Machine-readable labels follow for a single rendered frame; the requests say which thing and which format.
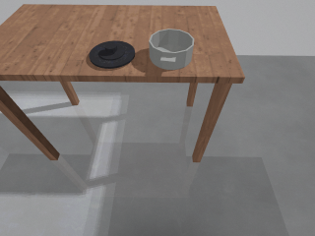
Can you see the pot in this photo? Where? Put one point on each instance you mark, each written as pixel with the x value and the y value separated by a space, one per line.
pixel 171 49

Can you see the lid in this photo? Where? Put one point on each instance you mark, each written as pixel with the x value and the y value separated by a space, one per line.
pixel 124 55

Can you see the knob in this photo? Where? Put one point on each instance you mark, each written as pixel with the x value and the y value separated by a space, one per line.
pixel 110 47

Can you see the table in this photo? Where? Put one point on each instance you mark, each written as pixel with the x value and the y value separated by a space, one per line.
pixel 52 43

